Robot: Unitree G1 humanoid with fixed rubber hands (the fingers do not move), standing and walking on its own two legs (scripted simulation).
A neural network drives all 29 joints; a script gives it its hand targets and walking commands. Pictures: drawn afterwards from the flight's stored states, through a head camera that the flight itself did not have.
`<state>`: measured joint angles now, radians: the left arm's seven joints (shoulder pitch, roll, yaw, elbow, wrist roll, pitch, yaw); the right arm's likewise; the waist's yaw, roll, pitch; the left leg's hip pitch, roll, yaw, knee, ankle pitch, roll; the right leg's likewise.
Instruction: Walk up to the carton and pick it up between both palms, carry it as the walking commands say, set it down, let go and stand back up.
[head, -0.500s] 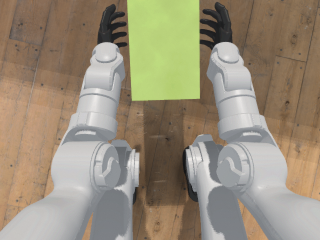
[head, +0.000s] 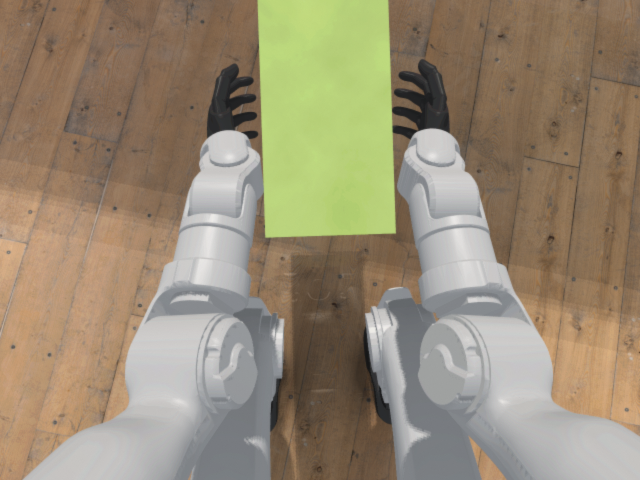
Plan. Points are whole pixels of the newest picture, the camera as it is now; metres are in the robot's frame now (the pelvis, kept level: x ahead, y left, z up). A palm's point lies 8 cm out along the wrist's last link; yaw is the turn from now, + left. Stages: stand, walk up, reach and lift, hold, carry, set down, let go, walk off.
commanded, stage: reach and lift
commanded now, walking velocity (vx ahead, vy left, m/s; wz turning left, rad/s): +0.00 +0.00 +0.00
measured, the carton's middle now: (325, 129) +0.54 -0.02 -0.16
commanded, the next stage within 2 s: none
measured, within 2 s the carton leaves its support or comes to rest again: neither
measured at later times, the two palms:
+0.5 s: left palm (209, 129) +0.48 +0.10 +0.00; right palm (451, 126) +0.47 -0.13 +0.00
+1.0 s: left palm (184, 113) +0.46 +0.10 +0.07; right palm (490, 111) +0.45 -0.13 +0.08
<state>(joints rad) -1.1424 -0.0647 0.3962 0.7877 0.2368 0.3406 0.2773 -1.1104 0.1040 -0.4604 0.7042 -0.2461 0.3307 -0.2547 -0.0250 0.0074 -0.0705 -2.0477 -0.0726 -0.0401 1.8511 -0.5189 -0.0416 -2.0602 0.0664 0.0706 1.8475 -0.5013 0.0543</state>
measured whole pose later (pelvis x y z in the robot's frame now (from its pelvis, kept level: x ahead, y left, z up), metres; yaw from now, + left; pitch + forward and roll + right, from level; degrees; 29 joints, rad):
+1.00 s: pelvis +0.02 +0.00 +0.11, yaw -1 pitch +32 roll +0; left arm -0.90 -0.14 0.41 0.77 0.29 0.33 0.26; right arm -0.87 0.19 -0.47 0.69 -0.29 0.32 -0.25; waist -0.03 0.01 -0.15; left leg -1.58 -0.06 -0.05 1.52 -0.50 -0.03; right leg -1.60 0.06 0.08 1.52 -0.48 0.04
